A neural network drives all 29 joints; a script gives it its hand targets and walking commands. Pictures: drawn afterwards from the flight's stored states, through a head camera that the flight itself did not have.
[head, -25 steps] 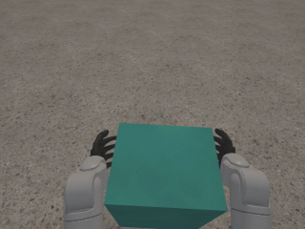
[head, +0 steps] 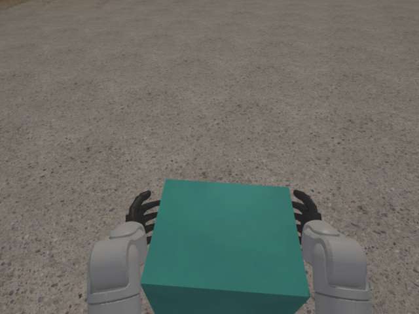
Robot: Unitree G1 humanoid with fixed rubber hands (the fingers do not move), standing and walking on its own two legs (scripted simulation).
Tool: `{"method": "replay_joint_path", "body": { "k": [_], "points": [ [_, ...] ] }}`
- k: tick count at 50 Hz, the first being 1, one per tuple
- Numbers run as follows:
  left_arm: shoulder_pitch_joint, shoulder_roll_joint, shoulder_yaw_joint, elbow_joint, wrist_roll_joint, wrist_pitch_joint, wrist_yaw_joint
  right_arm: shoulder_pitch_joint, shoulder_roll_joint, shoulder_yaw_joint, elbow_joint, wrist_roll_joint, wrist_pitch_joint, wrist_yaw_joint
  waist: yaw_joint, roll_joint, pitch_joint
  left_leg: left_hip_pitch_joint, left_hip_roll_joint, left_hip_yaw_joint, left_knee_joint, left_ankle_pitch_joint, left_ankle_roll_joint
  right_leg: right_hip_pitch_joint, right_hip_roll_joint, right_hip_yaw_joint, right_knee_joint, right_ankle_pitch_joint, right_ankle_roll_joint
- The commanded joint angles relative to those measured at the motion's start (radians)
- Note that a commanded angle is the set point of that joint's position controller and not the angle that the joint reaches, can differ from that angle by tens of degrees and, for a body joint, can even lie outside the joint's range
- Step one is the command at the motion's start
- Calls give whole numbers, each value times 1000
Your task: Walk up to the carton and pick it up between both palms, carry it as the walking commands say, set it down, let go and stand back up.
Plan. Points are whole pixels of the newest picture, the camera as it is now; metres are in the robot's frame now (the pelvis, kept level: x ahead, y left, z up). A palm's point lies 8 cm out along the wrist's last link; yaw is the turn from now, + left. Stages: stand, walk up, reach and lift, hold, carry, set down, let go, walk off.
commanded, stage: carry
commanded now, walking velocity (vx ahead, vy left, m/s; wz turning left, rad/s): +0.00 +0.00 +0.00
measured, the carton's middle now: (220, 264) +0.24 +0.00 +0.02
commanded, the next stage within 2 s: none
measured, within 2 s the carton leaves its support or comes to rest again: neither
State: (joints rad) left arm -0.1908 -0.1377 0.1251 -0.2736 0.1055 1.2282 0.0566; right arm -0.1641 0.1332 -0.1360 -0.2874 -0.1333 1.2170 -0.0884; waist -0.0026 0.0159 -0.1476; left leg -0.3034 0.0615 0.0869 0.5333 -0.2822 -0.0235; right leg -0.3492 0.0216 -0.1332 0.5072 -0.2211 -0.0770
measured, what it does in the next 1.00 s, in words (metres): stands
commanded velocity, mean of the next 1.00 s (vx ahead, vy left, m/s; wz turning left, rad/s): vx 0.00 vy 0.00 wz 0.00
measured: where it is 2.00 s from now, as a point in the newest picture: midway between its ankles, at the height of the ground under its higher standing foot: outside the picture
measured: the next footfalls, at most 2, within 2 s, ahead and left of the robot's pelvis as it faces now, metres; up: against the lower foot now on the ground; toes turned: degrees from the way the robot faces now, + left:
none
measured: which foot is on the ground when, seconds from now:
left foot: down 0.00-1.00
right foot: down 0.00-1.00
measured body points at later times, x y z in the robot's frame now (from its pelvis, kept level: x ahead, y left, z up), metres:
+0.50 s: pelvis +0.00 +0.01 +0.00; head -0.02 +0.01 +0.45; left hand +0.28 +0.16 +0.09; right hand +0.28 -0.14 +0.08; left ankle -0.01 +0.13 -0.73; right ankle +0.03 -0.07 -0.73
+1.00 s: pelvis +0.00 +0.02 +0.00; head -0.03 +0.02 +0.45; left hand +0.28 +0.17 +0.09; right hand +0.28 -0.13 +0.08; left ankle -0.01 +0.13 -0.73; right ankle +0.03 -0.07 -0.73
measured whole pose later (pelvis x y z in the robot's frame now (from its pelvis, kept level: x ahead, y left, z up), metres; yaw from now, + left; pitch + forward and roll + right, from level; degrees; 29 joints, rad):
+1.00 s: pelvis +0.00 +0.02 +0.00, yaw +0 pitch +3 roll +0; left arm -0.18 -0.14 0.13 -0.29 0.10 1.21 0.06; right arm -0.17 0.13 -0.13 -0.28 -0.13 1.20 -0.09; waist 0.00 0.00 -0.13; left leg -0.28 0.03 0.10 0.52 -0.28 0.01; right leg -0.34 -0.01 -0.12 0.51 -0.22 -0.05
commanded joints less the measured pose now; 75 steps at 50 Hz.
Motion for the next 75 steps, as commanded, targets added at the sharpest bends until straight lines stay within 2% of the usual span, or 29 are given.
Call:
{"method": "replay_joint_path", "body": {
  "k": [1,14,47,75],
  "points": [
    [-430,-876,-681,-31,-370,0,-238,-504,877,722,-59,410,16,265,5,-53,-167,30,53,-59,-43,40,14,111,-186,191,-133,126,34],
    [-425,-864,-690,-48,-375,-10,-237,-480,868,710,-53,396,2,261,6,-26,-171,43,69,-74,-59,91,21,125,-171,151,-83,200,33],
    [-425,-849,-677,-46,-369,-12,-232,-478,852,700,-49,393,-5,253,7,-15,-156,53,80,-89,-97,125,41,119,-165,133,-69,168,38],
    [-416,-829,-663,-50,-361,-25,-224,-466,833,691,-45,382,-19,242,7,-17,-154,57,75,-89,-103,121,43,122,-163,135,-70,167,34]
  ]
}}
